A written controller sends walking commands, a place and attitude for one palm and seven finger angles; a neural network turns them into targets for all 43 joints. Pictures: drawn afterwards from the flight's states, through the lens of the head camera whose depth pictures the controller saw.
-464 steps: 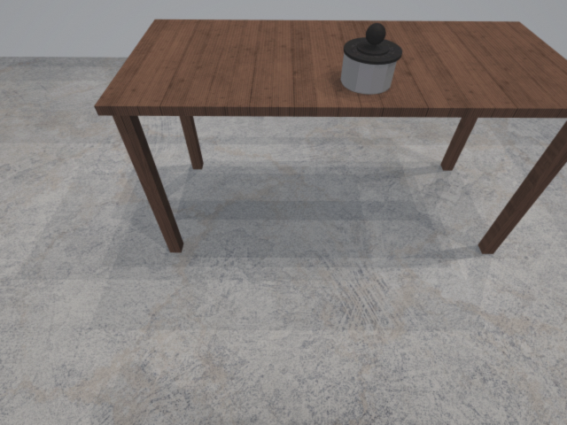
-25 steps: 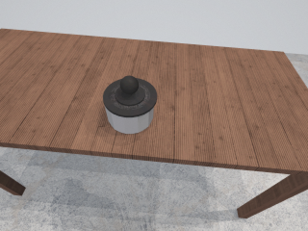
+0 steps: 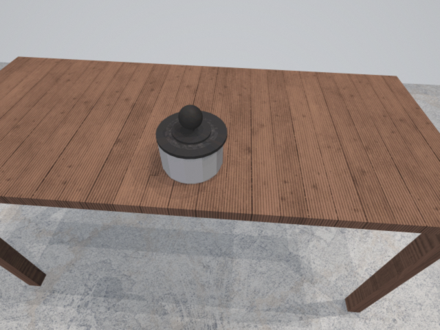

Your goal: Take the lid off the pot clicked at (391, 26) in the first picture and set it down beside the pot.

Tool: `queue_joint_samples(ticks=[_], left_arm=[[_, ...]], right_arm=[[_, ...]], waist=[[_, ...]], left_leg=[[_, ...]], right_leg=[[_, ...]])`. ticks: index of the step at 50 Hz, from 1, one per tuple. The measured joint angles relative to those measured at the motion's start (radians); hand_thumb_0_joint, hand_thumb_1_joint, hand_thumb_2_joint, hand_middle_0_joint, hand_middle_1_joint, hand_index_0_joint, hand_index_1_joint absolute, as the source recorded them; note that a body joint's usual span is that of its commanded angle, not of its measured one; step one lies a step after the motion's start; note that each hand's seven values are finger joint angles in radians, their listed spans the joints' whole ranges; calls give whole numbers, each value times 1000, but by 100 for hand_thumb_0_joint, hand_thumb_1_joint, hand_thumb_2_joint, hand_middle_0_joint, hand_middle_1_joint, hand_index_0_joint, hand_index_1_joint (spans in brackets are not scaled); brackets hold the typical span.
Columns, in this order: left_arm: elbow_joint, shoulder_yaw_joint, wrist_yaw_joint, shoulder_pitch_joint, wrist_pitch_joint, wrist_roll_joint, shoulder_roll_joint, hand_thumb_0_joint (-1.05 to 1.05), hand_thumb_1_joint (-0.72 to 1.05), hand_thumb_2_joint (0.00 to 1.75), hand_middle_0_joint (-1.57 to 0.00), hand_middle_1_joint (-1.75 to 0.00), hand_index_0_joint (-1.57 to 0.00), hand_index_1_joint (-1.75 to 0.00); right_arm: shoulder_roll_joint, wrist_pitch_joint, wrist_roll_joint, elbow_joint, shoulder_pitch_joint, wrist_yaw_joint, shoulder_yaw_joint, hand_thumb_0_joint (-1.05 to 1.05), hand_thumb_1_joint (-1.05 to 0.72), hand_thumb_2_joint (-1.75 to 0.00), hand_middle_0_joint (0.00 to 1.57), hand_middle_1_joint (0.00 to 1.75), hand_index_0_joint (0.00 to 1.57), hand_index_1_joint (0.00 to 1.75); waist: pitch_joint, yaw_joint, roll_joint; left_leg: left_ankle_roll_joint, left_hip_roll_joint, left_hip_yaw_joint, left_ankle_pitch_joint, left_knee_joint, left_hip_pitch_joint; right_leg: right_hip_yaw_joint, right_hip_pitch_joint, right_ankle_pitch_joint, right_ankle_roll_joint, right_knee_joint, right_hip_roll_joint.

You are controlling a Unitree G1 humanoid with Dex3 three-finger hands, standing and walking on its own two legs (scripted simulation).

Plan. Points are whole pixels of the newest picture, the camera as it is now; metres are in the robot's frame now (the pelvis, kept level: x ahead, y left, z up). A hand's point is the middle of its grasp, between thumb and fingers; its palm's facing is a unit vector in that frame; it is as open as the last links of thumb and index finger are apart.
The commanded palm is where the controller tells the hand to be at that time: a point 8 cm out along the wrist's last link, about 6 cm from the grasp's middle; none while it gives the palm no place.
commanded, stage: come to a stop and stand still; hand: left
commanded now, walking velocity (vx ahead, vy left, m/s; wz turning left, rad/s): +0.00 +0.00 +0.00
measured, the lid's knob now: (190, 117) +0.52 +0.09 +0.11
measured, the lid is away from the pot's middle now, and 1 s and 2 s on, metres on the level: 0.00 0.00 0.00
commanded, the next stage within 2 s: look again from close up in 0.54 s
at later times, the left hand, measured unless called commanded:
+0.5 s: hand out of the picture -0.05 +0.19 -0.17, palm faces +0.02 -0.98 -0.18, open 7.4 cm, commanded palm none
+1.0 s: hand out of the picture -0.03 +0.18 -0.17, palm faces +0.01 -0.99 -0.16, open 7.4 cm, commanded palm none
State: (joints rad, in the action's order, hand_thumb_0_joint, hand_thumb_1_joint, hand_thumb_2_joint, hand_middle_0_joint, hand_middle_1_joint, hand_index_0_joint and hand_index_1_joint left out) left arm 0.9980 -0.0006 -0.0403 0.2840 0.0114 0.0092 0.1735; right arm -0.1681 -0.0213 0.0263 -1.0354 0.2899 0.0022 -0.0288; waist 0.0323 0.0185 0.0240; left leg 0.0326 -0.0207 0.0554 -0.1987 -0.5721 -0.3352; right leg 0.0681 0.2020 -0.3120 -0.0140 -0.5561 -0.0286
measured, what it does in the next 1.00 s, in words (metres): stands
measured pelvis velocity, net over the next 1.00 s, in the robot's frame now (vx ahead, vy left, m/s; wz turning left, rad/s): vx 0.00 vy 0.02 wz -0.02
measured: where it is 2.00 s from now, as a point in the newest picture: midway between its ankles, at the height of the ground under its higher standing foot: outside the picture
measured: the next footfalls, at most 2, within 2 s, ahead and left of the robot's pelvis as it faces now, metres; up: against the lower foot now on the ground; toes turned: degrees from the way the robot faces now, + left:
none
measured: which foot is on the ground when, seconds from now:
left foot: down 0.00-1.00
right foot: down 0.00-1.00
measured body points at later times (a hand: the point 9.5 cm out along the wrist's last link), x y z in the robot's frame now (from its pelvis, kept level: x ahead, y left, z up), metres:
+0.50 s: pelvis -0.01 +0.03 +0.00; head +0.00 +0.03 +0.45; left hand -0.05 +0.24 -0.16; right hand -0.01 -0.20 -0.15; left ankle +0.07 +0.10 -0.73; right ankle -0.01 -0.13 -0.73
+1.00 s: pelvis +0.00 +0.02 +0.00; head +0.01 +0.02 +0.45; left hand -0.03 +0.23 -0.15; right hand -0.02 -0.19 -0.16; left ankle +0.07 +0.10 -0.73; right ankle -0.01 -0.13 -0.73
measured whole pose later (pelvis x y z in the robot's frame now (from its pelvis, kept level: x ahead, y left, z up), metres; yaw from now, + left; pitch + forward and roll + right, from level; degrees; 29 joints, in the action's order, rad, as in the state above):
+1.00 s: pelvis +0.00 +0.02 +0.00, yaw -1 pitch +0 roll -1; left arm 1.10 0.00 -0.03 0.36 -0.01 0.02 0.11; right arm -0.11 0.00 0.02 -1.09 0.33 0.01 -0.04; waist 0.02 0.00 0.01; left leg 0.06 0.01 0.09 -0.15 -0.48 -0.34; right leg 0.03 0.24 -0.27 -0.04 -0.51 -0.06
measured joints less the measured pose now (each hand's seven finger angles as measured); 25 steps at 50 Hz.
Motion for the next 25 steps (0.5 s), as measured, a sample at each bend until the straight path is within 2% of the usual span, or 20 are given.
queue_joint_samples(ticks=[8,25], left_arm=[[24,4,3,16,-6,3,-12,0,91,90,-20,-30,-20,-30],[86,5,6,83,-8,13,-28,0,91,90,-20,-30,-19,-30]], right_arm=[[20,4,-2,-18,7,2,1,1,-92,-90,20,30,20,29],[19,11,-7,-26,1,5,-12,1,-94,-90,20,30,20,29]], waist=[[3,-5,-12],[-4,-24,-15]], left_leg=[[15,11,12,28,31,-6],[36,34,32,63,84,-10]], right_leg=[[-10,12,28,-10,24,-10],[-28,33,53,-19,49,-32]])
